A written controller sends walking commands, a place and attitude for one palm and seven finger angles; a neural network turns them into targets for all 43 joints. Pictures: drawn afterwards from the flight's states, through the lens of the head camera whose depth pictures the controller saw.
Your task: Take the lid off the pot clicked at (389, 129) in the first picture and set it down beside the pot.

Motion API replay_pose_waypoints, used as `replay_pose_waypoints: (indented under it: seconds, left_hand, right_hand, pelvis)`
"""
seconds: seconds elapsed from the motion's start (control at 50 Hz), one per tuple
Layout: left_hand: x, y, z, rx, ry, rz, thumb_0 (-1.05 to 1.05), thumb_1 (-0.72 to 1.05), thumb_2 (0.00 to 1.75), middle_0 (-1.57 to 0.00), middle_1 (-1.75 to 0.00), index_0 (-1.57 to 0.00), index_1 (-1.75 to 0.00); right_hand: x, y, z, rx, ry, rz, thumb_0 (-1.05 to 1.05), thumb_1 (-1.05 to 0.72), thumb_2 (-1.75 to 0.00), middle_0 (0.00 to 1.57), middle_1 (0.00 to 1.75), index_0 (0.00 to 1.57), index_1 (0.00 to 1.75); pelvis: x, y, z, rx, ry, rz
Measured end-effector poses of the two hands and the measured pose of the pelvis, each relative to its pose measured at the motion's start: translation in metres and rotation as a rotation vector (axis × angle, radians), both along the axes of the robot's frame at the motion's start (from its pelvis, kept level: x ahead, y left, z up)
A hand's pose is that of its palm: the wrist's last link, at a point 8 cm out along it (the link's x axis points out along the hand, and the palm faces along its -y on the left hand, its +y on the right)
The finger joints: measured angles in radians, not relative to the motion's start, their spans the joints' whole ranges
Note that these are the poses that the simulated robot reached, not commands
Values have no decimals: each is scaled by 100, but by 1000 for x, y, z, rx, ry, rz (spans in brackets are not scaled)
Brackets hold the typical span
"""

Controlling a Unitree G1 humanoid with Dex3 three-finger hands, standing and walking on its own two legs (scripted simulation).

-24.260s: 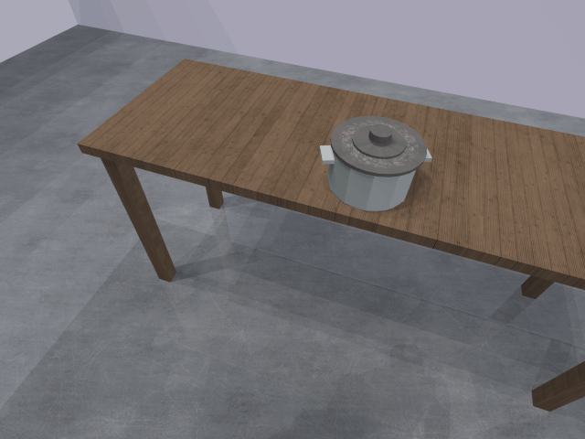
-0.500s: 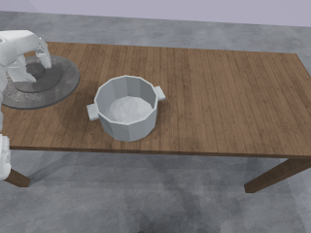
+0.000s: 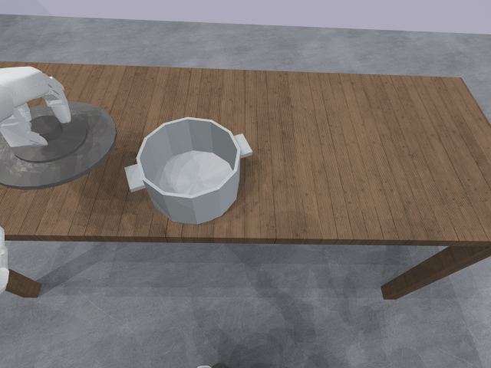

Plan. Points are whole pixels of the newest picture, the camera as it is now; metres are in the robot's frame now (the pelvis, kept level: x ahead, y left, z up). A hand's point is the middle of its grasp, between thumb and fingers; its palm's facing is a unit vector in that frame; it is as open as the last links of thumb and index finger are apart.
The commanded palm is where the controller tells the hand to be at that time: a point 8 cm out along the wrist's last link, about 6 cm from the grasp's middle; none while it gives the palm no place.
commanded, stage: lower the lid onto the table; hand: left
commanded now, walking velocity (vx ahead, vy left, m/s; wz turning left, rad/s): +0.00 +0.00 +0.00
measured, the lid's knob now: (45, 128) +0.47 +0.32 +0.09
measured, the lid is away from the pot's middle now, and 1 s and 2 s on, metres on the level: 0.22 0.24 0.23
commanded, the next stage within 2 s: open the fingers wide in 2.00 s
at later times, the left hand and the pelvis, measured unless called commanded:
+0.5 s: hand (32, 143) +0.44 +0.33 +0.10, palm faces -0.45 -0.09 -0.89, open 7.9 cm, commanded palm +0.48 +0.33 +0.16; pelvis +0.00 +0.00 +0.00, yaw -1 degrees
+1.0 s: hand (39, 154) +0.44 +0.34 +0.06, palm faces -0.48 -0.07 -0.88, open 7.9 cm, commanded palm +0.49 +0.33 +0.13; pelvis -0.01 +0.02 -0.01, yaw -1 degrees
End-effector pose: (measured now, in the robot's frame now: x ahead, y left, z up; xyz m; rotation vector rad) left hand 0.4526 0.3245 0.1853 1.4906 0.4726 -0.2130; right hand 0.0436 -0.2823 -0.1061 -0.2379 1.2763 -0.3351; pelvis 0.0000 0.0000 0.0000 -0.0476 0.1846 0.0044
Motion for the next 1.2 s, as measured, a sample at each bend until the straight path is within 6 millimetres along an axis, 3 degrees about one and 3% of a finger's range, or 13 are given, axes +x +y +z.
replay_pose_waypoints:
  seconds: [0.2,0.52,1.2]
  left_hand:
    - [-3,1,-9,-11,-1,8,-4,17,82,-78,-99,-65,-93]
    - [-9,6,-31,-15,30,-11,-3,18,82,-78,-99,-65,-93]
    - [3,13,-79,-21,60,-51,-4,18,82,-78,-99,-64,-93]
  right_hand:
    - [0,-3,0,-7,-17,-9,0,-90,-90,21,30,20,30]
    - [-20,-2,-1,-37,24,-31,0,-90,-90,21,30,20,30]
    - [-54,19,-2,-72,84,-71,0,-90,-90,21,30,20,30]
  pelvis:
    - [-2,-2,-2,-2,3,-7]
    - [-5,1,-5,-10,13,-9]
    - [-10,23,-14,-29,66,-25]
